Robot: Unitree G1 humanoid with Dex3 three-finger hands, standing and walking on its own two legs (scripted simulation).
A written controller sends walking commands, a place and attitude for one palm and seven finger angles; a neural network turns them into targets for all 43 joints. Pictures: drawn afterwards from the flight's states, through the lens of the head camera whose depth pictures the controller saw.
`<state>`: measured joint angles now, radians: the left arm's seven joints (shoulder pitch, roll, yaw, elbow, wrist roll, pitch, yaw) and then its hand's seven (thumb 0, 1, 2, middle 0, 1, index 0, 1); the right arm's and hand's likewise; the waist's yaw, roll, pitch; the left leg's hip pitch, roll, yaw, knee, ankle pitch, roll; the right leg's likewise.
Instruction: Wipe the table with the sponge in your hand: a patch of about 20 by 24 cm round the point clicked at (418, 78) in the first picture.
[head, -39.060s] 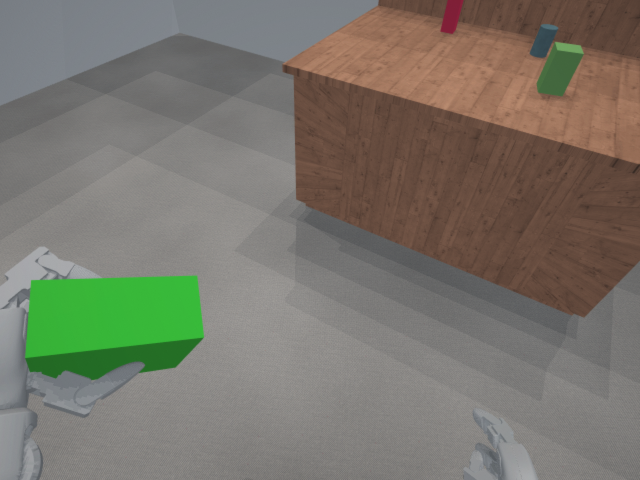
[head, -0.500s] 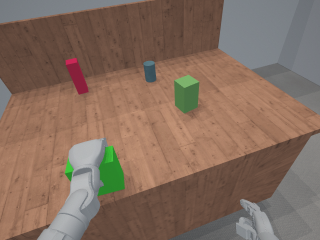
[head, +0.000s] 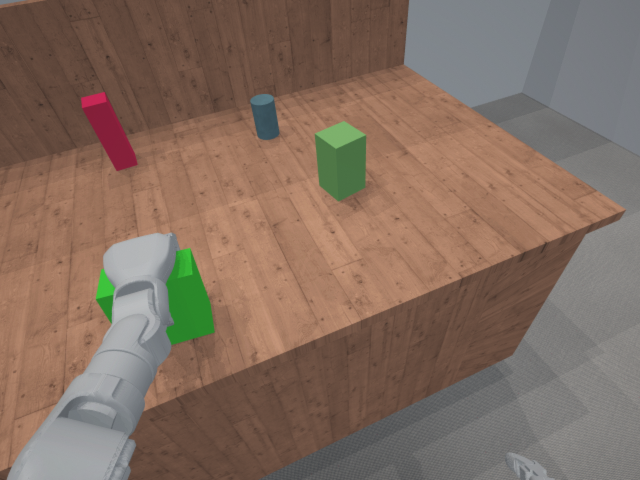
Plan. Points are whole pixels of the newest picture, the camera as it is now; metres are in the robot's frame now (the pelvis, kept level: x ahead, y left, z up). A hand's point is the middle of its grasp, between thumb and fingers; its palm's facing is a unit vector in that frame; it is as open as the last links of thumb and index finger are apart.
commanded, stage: wipe forward along the middle lane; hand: left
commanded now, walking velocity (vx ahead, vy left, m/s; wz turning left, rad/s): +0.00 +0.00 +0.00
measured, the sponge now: (165, 312) +0.36 +0.27 -0.01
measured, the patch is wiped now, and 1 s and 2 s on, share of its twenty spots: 1.00 1.00 1.00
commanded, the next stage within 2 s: slide back across to the first lane in 0.80 s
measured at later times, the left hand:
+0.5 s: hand (149, 258) +0.42 +0.29 +0.05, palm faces -0.10 +0.00 -0.99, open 10.2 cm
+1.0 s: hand (139, 238) +0.46 +0.33 +0.05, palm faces -0.10 -0.01 -1.00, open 10.2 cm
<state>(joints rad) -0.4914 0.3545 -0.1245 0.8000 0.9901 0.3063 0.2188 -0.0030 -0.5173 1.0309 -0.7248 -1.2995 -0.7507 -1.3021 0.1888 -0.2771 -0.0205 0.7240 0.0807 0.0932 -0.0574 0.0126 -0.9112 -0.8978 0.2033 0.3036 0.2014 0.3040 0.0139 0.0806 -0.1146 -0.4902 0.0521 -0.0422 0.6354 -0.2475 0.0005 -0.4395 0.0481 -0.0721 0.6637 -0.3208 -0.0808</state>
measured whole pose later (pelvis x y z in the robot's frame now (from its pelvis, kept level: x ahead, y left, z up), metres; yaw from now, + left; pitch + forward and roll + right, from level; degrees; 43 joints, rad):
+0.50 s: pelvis +0.00 +0.00 -0.01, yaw -1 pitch +10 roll +0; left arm -0.68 0.48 -0.02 1.04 1.01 0.22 0.23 0.01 -0.53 1.04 -0.73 -1.30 -0.75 -1.30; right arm 0.24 -0.28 -0.01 0.73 0.08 0.09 -0.04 0.01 -0.91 -0.90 0.20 0.30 0.20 0.30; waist -0.05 0.07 -0.13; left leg -0.62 0.07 -0.06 0.69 -0.27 0.01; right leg -0.55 0.07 -0.07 0.68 -0.32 -0.08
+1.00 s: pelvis +0.02 +0.04 +0.00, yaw -2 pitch +14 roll -2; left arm -0.78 0.50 0.01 1.11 1.05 0.22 0.23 0.01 -0.53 1.04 -0.73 -1.29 -0.76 -1.31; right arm 0.27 -0.27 -0.02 0.73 0.06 0.10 -0.02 0.01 -0.91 -0.90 0.20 0.30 0.20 0.30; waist -0.07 0.06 -0.15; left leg -0.67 0.05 -0.02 0.71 -0.28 -0.01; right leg -0.59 0.05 -0.03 0.65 -0.31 -0.02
